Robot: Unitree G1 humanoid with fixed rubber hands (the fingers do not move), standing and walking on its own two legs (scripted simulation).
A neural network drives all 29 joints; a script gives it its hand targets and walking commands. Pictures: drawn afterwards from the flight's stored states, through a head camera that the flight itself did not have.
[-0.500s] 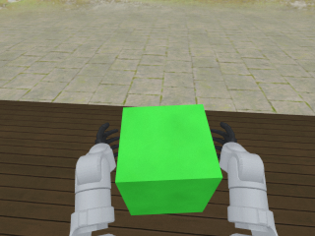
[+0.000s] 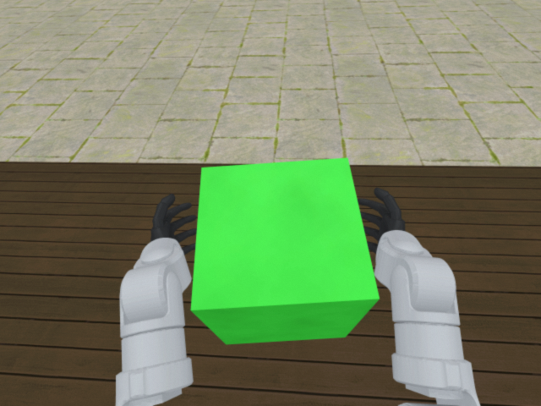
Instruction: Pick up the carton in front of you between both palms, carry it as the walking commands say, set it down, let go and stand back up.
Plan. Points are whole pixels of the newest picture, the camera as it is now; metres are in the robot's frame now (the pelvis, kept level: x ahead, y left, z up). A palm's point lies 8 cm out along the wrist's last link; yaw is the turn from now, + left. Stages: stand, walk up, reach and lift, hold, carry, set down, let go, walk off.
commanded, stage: carry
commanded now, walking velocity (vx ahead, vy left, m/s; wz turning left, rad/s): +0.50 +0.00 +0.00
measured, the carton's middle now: (280, 260) +0.34 +0.00 +0.03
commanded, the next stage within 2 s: none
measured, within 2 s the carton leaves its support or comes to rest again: neither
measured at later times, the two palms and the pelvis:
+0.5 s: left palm (184, 138) +0.61 +0.17 +0.09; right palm (336, 128) +0.62 -0.14 +0.08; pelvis +0.30 +0.01 -0.03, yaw -2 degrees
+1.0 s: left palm (212, 83) +0.93 +0.15 +0.04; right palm (324, 80) +0.91 -0.16 +0.04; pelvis +0.60 +0.00 -0.07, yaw +0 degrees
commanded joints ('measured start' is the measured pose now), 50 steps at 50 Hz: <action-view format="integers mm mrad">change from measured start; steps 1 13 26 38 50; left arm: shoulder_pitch -443 -441 -470 -465 -358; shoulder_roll -698 -761 -636 -759 -582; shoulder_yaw -578 -677 -641 -608 -541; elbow -41 -95 -77 -67 -62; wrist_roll -176 -218 -220 -150 -130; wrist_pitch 29 -51 49 -13 33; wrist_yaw -13 -35 14 -8 16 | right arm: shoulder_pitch -526 -459 -400 -546 -452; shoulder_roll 757 781 546 787 663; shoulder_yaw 554 560 421 613 592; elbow -88 -81 -50 -139 -106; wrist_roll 129 95 69 194 160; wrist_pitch -8 -103 -4 -69 -24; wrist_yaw -3 10 -27 41 -2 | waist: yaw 65 89 -22 -39 20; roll -131 -93 256 84 74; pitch -394 -306 -454 -337 -293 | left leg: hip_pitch -500 -503 652 345 239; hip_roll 34 78 440 237 118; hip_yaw -34 44 -449 -176 14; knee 232 -365 -598 -772 -333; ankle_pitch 42 507 1219 1010 992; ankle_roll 12 -10 234 154 49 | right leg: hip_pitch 652 607 -138 -249 285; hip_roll -377 -228 52 -90 -18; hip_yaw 672 252 90 77 -31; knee -217 -200 780 328 -272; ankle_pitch -49 532 -537 -86 336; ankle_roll -169 -59 101 78 7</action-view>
